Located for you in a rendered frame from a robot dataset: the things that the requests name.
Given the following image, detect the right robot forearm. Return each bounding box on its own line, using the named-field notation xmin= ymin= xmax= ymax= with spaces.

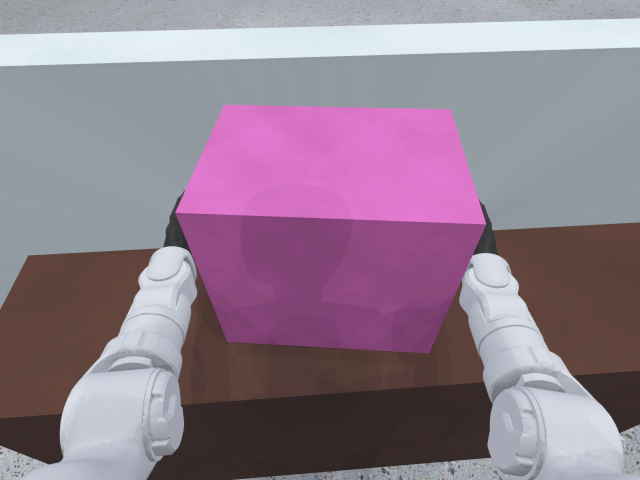
xmin=459 ymin=253 xmax=623 ymax=468

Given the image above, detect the pedestal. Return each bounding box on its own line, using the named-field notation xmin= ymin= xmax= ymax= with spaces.
xmin=0 ymin=222 xmax=640 ymax=480

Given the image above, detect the left robot hand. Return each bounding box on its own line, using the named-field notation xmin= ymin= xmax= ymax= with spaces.
xmin=163 ymin=191 xmax=195 ymax=262

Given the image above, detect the right robot hand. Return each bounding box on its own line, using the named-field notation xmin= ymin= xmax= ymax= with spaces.
xmin=473 ymin=198 xmax=498 ymax=255

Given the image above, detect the robot left upper arm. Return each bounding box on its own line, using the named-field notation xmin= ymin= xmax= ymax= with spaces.
xmin=20 ymin=367 xmax=184 ymax=480

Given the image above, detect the robot right upper arm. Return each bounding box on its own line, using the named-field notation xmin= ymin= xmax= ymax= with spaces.
xmin=487 ymin=386 xmax=640 ymax=480

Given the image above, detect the carton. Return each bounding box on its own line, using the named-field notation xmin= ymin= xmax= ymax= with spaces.
xmin=175 ymin=105 xmax=486 ymax=353

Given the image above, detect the left robot forearm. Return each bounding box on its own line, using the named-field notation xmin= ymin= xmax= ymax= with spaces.
xmin=60 ymin=246 xmax=197 ymax=456

